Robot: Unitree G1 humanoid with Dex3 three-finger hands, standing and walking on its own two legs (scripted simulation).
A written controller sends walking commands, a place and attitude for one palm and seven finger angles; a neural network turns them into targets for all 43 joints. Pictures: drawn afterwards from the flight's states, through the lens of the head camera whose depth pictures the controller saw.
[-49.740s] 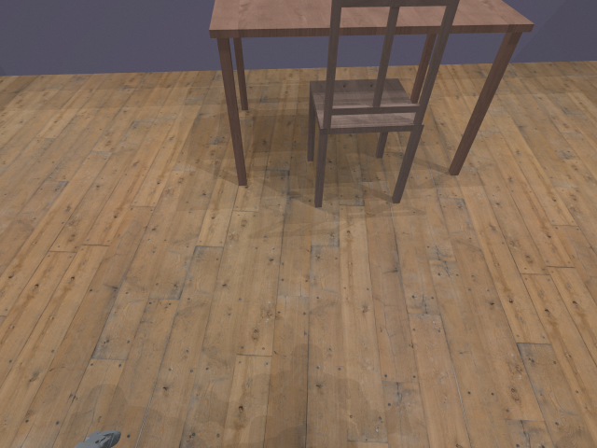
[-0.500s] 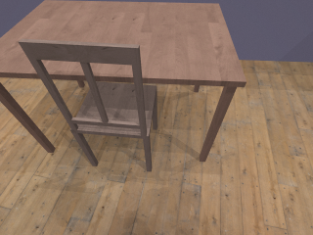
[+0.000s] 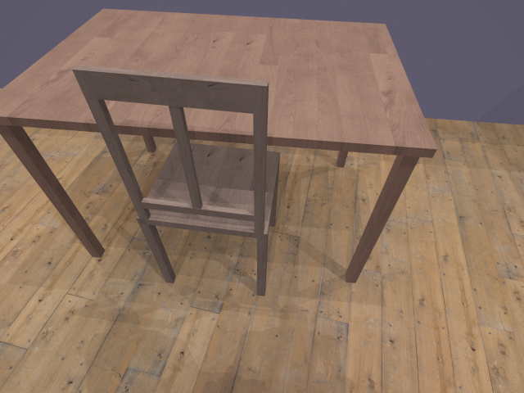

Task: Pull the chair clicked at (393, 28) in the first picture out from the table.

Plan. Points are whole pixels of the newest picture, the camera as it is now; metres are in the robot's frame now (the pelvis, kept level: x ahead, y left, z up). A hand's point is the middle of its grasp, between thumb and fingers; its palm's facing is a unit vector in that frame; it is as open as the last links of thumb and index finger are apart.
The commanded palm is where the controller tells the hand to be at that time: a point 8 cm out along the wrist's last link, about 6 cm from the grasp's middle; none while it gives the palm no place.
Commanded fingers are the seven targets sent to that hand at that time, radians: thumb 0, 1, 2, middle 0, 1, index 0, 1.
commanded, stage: look again from close up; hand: left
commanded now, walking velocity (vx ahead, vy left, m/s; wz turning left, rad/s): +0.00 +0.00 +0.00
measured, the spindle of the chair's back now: (188, 163) +0.63 +0.23 -0.07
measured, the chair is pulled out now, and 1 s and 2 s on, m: -0.09 -0.09 -0.09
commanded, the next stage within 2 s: shuffle to correct the standing spot in 0.36 s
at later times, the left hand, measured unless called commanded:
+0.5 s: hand out of the picture +0.01 +0.18 -0.17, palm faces +0.00 -0.98 -0.19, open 7.3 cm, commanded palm none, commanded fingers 0.00 0.90 0.90 -0.20 -0.30 -0.20 -0.30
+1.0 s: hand out of the picture +0.11 +0.20 -0.17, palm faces -0.02 -0.98 -0.18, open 7.4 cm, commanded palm none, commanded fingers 0.00 0.90 0.90 -0.20 -0.30 -0.20 -0.30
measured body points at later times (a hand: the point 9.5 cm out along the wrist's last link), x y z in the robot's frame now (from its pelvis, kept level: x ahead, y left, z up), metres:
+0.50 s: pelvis +0.01 +0.00 +0.00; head +0.02 +0.01 +0.45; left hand +0.01 +0.23 -0.16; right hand +0.01 -0.22 -0.16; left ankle -0.02 +0.11 -0.73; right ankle -0.03 -0.13 -0.73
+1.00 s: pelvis +0.08 +0.02 +0.00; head +0.11 +0.02 +0.45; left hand +0.11 +0.25 -0.16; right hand +0.03 -0.20 -0.15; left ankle -0.02 +0.10 -0.73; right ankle +0.07 -0.09 -0.67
